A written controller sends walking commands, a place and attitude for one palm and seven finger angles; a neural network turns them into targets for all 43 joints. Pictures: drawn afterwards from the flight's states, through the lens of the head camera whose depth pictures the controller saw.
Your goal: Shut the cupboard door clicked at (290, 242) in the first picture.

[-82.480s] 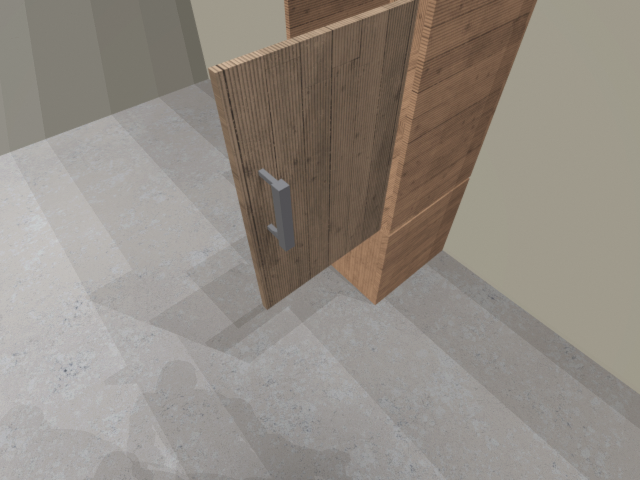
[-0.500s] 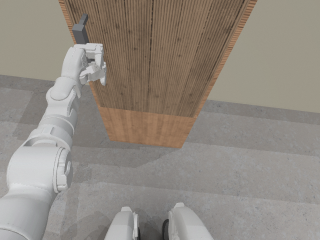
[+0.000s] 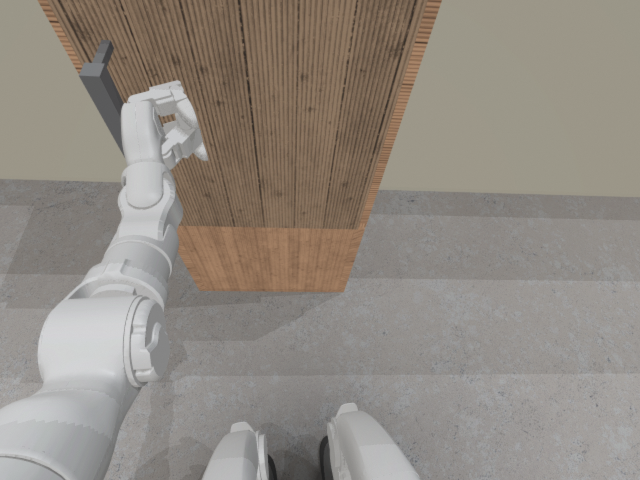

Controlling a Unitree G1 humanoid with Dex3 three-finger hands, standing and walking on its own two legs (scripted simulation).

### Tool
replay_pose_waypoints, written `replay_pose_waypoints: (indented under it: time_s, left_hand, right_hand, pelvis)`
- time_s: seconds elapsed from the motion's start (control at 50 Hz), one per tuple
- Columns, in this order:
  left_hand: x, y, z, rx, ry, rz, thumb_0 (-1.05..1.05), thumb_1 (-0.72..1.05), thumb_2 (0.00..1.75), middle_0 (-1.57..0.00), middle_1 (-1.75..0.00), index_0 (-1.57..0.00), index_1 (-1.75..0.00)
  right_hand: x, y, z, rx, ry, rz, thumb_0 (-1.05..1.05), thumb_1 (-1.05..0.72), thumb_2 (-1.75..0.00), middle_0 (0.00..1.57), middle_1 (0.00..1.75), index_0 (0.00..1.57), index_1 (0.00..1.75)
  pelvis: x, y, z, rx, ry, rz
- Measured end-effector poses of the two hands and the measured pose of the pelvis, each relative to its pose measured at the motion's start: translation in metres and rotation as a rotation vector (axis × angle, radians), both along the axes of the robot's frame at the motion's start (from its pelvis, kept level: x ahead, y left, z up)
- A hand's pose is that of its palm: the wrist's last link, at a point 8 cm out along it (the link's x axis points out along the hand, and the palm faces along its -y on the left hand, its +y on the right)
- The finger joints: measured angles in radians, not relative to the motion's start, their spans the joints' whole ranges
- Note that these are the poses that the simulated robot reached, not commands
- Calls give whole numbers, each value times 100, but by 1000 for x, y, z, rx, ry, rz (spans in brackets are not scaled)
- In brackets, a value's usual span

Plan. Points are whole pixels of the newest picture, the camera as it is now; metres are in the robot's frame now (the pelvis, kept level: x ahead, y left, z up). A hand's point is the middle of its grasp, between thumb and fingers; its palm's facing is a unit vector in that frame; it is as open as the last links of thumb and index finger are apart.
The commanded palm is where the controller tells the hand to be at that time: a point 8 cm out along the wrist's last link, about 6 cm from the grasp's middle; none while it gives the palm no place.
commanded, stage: pull the fist back off the door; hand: left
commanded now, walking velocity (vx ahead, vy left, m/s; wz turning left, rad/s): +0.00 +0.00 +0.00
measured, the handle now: (123, 110) +0.58 +0.18 +0.08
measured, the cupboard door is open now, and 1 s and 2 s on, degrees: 0 0 0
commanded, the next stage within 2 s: draw the hand back to the body in 0.46 s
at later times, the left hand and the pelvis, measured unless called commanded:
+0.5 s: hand (189, 197) +0.43 +0.10 +0.09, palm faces +0.06 -1.00 -0.02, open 3.1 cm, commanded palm +0.41 +0.15 +0.09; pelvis +0.04 -0.02 +0.03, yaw +1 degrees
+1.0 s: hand (117, 229) +0.36 +0.14 +0.15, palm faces +0.06 -1.00 -0.04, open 3.1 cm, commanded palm +0.33 +0.20 +0.15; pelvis +0.04 -0.02 +0.06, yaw +1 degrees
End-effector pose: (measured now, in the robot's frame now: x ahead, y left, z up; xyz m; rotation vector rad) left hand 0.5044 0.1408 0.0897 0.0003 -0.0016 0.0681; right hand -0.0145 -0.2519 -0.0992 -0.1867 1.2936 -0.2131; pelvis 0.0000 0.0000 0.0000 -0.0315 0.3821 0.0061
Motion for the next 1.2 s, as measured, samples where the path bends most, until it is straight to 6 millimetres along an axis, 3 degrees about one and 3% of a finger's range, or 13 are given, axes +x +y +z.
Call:
replay_pose_waypoints:
  time_s: [0.1, 0.18, 0.4, 0.48, 0.54, 0.62, 0.7, 0.84, 0.94, 1.1, 1.2]
  left_hand:
    - [-12, 3, -8, 28, 14, 10, 2, 90, 90, -131, -150, -131, -150]
    - [-31, 11, -13, 18, 12, 35, 2, 90, 90, -130, -150, -130, -150]
    - [-84, 7, -7, 17, -6, -12, 2, 90, 90, -131, -150, -130, -150]
    - [-94, 8, -4, 17, -21, -8, 2, 90, 90, -131, -150, -130, -150]
    - [-95, 12, -3, 25, -26, -5, 2, 90, 90, -131, -150, -131, -150]
    - [-94, 16, 2, 31, -36, -10, 2, 90, 90, -131, -150, -131, -150]
    - [-100, 19, 12, 29, -42, -17, 2, 90, 90, -131, -150, -130, -150]
    - [-130, 34, 34, 34, -34, -11, 2, 90, 90, -130, -150, -130, -150]
    - [-154, 49, 50, 42, -44, -5, 2, 90, 90, -131, -150, -130, -150]
    - [-183, 66, 69, 41, -44, -10, 2, 90, 90, -128, -147, -128, -147]
    - [-200, 78, 84, 191, 8, 43, 2, 90, 90, -120, -138, -120, -138]
  right_hand:
    - [4, 0, 3, 42, 31, -37, 1, -91, -90, 20, 30, 20, 30]
    - [25, -3, 8, 53, 16, -38, 1, -91, -90, 20, 30, 20, 30]
    - [139, -20, 22, 23, -217, 74, 1, -91, -90, 20, 30, 20, 30]
    - [177, -19, 31, 14, -319, 117, 1, -91, -90, 20, 30, 20, 30]
    - [195, -16, 34, 14, -367, 141, 1, -91, -90, 20, 30, 20, 30]
    - [202, -10, 34, 27, -392, 153, 1, -91, -90, 20, 30, 20, 30]
    - [194, -4, 32, 53, -378, 133, 1, -91, -90, 20, 30, 20, 30]
    - [167, 3, 39, 83, -338, 90, 1, -91, -90, 20, 30, 20, 30]
    - [163, 1, 49, 68, -357, 85, 1, -91, -90, 20, 30, 20, 30]
    - [193, 1, 72, 34, -488, 116, 2, -91, -90, 20, 30, 20, 30]
    - [221, 11, 92, 23, -557, 129, 2, -91, -90, 20, 30, 20, 30]
  pelvis:
    - [15, -5, 11, 17, -24, -27]
    - [27, -9, 19, 24, -44, -31]
    - [43, -17, 31, 28, -104, 0]
    - [43, -19, 31, 33, -118, 7]
    - [40, -21, 29, 35, -123, 14]
    - [37, -22, 27, 34, -125, 19]
    - [37, -21, 30, 35, -140, 12]
    - [40, -19, 46, 39, -199, 0]
    - [41, -17, 54, 36, -241, 4]
    - [40, -12, 63, 34, -296, 13]
    - [43, -8, 73, 36, -345, 16]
